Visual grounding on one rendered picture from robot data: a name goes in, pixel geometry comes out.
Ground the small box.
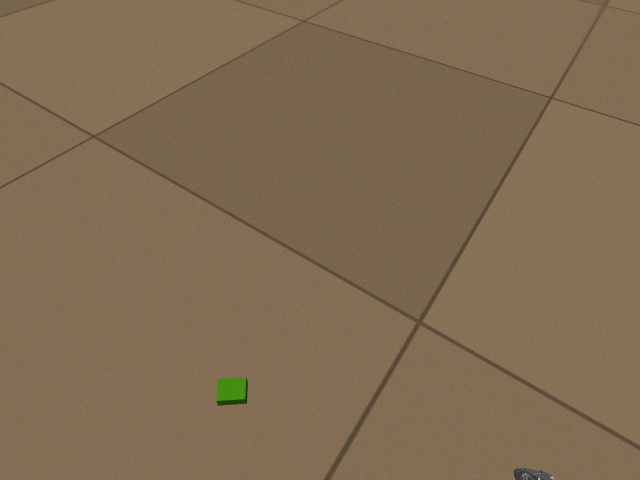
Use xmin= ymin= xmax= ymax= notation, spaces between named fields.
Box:
xmin=216 ymin=377 xmax=248 ymax=405

